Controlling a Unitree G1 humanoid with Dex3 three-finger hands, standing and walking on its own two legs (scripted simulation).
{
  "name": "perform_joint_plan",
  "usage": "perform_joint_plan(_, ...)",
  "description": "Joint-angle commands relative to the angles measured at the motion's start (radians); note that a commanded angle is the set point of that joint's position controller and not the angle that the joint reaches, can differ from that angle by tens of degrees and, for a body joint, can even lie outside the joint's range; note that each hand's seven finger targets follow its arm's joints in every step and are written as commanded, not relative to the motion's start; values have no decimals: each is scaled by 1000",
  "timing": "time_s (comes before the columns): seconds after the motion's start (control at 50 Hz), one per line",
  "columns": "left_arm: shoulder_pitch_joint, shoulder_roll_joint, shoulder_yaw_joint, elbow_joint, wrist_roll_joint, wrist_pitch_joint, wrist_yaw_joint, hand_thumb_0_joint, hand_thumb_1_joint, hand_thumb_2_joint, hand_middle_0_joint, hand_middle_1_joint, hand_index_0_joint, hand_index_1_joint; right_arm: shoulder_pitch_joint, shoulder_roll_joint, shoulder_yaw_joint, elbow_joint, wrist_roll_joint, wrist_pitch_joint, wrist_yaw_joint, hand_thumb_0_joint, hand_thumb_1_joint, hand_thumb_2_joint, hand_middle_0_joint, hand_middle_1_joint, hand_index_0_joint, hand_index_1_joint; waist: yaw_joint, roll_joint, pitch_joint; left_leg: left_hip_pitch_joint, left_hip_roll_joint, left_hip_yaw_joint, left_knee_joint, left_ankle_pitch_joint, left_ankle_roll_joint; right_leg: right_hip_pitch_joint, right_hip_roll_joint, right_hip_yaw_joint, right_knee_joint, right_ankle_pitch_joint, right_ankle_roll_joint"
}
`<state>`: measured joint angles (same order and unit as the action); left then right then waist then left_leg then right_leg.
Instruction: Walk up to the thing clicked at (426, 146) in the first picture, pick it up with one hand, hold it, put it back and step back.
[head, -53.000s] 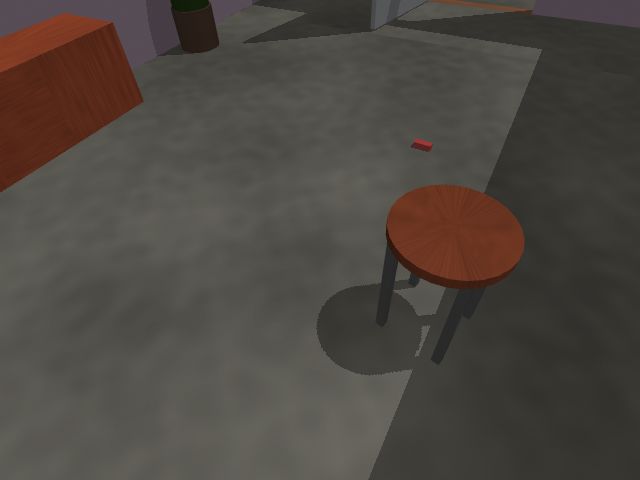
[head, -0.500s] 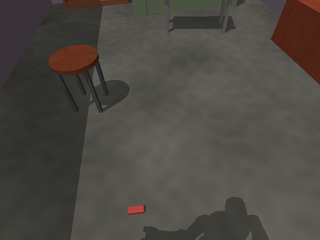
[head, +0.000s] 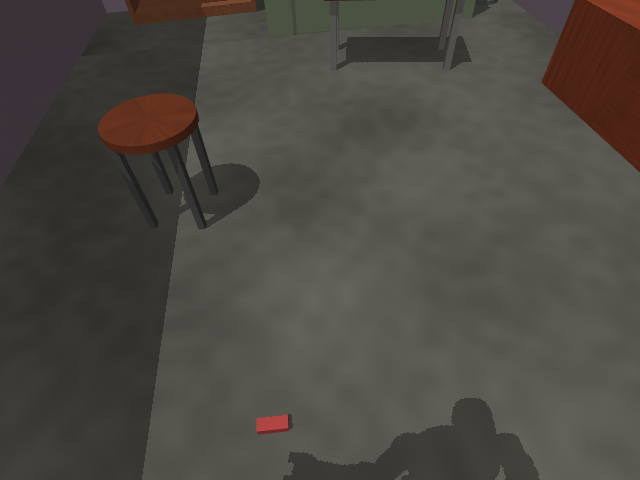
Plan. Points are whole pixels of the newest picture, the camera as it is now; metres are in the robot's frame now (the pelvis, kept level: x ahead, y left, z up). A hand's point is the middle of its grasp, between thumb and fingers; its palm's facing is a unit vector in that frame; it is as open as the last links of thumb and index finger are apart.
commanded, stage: walk up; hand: left
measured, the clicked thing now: (272, 424) +0.41 +0.20 -0.76
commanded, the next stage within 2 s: stand in 0.32 s
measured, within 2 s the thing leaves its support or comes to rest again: neither
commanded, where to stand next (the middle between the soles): +0.03 +0.02 m, yaw +0 degrees
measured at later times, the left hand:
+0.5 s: hand out of the picture +0.09 +0.25 -0.15, palm faces -0.04 -0.94 -0.35, open 7.4 cm
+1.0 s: hand out of the picture +0.11 +0.24 -0.15, palm faces -0.03 -0.93 -0.36, open 7.4 cm
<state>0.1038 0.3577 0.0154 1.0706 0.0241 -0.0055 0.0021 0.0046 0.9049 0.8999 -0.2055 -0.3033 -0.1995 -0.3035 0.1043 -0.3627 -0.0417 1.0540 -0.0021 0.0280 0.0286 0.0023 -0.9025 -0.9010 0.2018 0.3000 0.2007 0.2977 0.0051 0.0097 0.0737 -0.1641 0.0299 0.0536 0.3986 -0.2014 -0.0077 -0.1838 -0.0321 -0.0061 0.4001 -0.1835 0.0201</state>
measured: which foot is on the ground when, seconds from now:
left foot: down 0.00-1.00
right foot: down 0.00-1.00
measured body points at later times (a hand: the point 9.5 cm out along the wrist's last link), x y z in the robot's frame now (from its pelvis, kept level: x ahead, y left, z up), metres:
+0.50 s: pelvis +0.01 +0.00 +0.00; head +0.02 -0.01 +0.45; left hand +0.09 +0.30 -0.13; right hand +0.08 -0.30 -0.13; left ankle +0.01 +0.12 -0.74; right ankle +0.02 -0.13 -0.74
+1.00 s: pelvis +0.03 -0.01 +0.01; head +0.05 -0.02 +0.45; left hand +0.11 +0.29 -0.12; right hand +0.11 -0.32 -0.13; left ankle +0.01 +0.12 -0.74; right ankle +0.02 -0.13 -0.74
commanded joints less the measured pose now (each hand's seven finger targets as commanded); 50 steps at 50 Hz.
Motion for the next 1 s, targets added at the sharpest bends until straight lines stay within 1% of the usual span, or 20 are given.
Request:
perform_joint_plan(0.0, -25, 220, 50, -64, -6, -20, 11, 0, 900, 900, -200, -300, -200, -300, -24, -212, -42, -66, -1, -19, -13, 0, -900, -900, 200, 300, 200, 300, -5, -9, -100, 34, 100, -122, -74, 60, 47, 13, -95, 88, -54, 105, -60)
perform_joint_plan(0.26, -38, 224, 48, -69, -8, -22, 12, 0, 900, 900, -200, -300, -200, -300, -28, -212, -40, -64, -2, -19, -12, 0, -900, -900, 200, 300, 200, 300, -6, -14, -103, 43, 97, -116, -72, 69, 44, 11, -96, 96, -68, 112, -59)
perform_joint_plan(0.28, -40, 220, 48, -67, -7, -22, 11, 0, 900, 900, -200, -300, -200, -300, -24, -207, -38, -62, -1, -20, -12, 0, -900, -900, 200, 300, 200, 300, -8, -9, -102, 42, 100, -119, -80, 63, 42, 19, -96, 91, -71, 103, -60)
perform_joint_plan(0.3, -28, 197, 30, -41, -13, -20, 4, 0, 900, 900, -200, -300, -200, -300, -13, -180, -18, -38, -11, -33, -16, 0, -900, -900, 200, 300, 200, 300, -12, -29, -152, 57, 120, -131, -137, -22, 41, 47, -99, 88, -103, -13, -48)
perform_joint_plan(0.32, -33, 197, 30, -44, -6, -21, 2, 0, 900, 900, -200, -300, -200, -300, -41, -193, -21, -40, -16, -41, -17, 0, -900, -900, 200, 300, 200, 300, -3, -15, -129, 53, 119, -134, -138, -14, 39, 43, -94, 87, -106, -12, -44)
perform_joint_plan(0.36, -28, 206, 30, -34, -6, -25, 0, 0, 900, 900, -200, -300, -200, -300, -34, -201, -19, -25, -15, -48, -20, 0, -900, -900, 200, 300, 200, 300, -4, -17, -91, 42, 113, -128, -150, -17, 33, 36, -96, 88, -122, -8, -41)
perform_joint_plan(0.42, -26, 217, 32, -23, -10, -30, 0, 0, 900, 900, -200, -300, -200, -300, -17, -196, -15, -11, -13, -55, -23, 0, -900, -900, 200, 300, 200, 300, -12, -12, -81, 50, 114, -120, -151, 44, 31, 48, -105, 93, -123, 53, -42)
perform_joint_plan(0.44, -18, 210, 31, -20, -11, -30, -1, 0, 900, 900, -200, -300, -200, -300, -12, -201, -14, -5, -14, -59, -24, 0, -900, -900, 200, 300, 200, 300, -9, -2, -78, 43, 113, -119, -158, 35, 27, 51, -102, 94, -129, 57, -39)
perform_joint_plan(0.46, -13, 210, 30, -19, -10, -30, 0, 0, 900, 900, -200, -300, -200, -300, -25, -200, -16, -6, -13, -60, -24, 0, -900, -900, 200, 300, 200, 300, -4, 0, -75, 53, 115, -118, -154, 65, 27, 49, -101, 85, -124, 72, -38)
perform_joint_plan(0.54, -7, 210, 29, -11, -11, -32, 2, 0, 900, 900, -200, -300, -200, -300, -14, -194, -16, 5, -12, -61, -27, 0, -900, -900, 200, 300, 200, 300, -10, -19, -72, 66, 115, -112, -149, 100, 21, 48, -101, 84, -131, 91, -38)
perform_joint_plan(0.6, -4, 209, 29, -8, -12, -33, 3, 0, 900, 900, -200, -300, -200, -300, -12, -194, -15, 8, -10, -60, -29, 0, -900, -900, 200, 300, 200, 300, -11, -20, -85, 84, 113, -106, -138, 116, 20, 57, -104, 84, -134, 123, -39)
perform_joint_plan(0.66, 0, 205, 28, -10, -11, -33, 4, 0, 900, 900, -200, -300, -200, -300, -12, -199, -14, 7, -9, -62, -32, 0, -900, -900, 200, 300, 200, 300, -13, 2, -113, 101, 118, -99, -126, 174, 21, 84, -107, 80, -120, 197, -40)
perform_joint_plan(0.72, -2, 207, 27, -9, -12, -32, 6, 0, 900, 900, -200, -300, -200, -300, -13, -199, -12, 9, -8, -62, -35, 0, -900, -900, 200, 300, 200, 300, -12, -7, -119, 116, 122, -98, -120, 206, 19, 86, -108, 80, -118, 225, -39)
perform_joint_plan(0.8, -9, 212, 27, -7, -15, -33, 8, 0, 900, 900, -200, -300, -200, -300, -13, -191, -5, 13, -8, -57, -35, 0, -900, -900, 200, 300, 200, 300, -15, -21, -99, 95, 118, -98, -124, 187, 12, 90, -107, 77, -127, 217, -36)
perform_joint_plan(0.84, -8, 211, 27, -6, -13, -32, 8, 0, 900, 900, -200, -300, -200, -300, -25, -198, -6, 10, -7, -57, -36, 0, -900, -900, 200, 300, 200, 300, -12, -12, -123, 123, 126, -96, -111, 221, 15, 99, -112, 77, -118, 257, -38)
perform_joint_plan(0.88, -12, 206, 26, -8, -12, -31, 9, 0, 900, 900, -200, -300, -200, -300, -19, -200, -5, 11, -8, -55, -37, 0, -900, -900, 200, 300, 200, 300, -14, -7, -113, 101, 120, -93, -118, 204, 14, 103, -109, 74, -127, 248, -36)
perform_joint_plan(0.9, -7, 214, 27, -7, -11, -32, 10, 0, 900, 900, -200, -300, -200, -300, -25, -196, -6, 10, -7, -56, -36, 0, -900, -900, 200, 300, 200, 300, -11, -17, -123, 120, 125, -95, -111, 239, 14, 108, -111, 70, -117, 283, -37)
perform_joint_plan(0.92, -11, 208, 26, -6, -14, -32, 9, 0, 900, 900, -200, -300, -200, -300, -18, -197, -2, 10, -8, -56, -36, 0, -900, -900, 200, 300, 200, 300, -16, -12, -114, 113, 121, -90, -112, 219, 14, 99, -112, 76, -126, 264, -35)
perform_joint_plan(0.96, -14, 211, 28, -8, -14, -32, 11, 0, 900, 900, -200, -300, -200, -300, -24, -200, -5, 9, -8, -57, -37, 0, -900, -900, 200, 300, 200, 300, -13, -11, -139, 128, 128, -91, -102, 274, 14, 122, -114, 70, -109, 322, -38)
perform_joint_plan(0.98, -16, 210, 27, -7, -16, -31, 11, 0, 900, 900, -200, -300, -200, -300, -20, -198, -3, 12, -7, -56, -37, 0, -900, -900, 200, 300, 200, 300, -13, -11, -125, 110, 124, -90, -110, 256, 12, 122, -113, 70, -116, 305, -38)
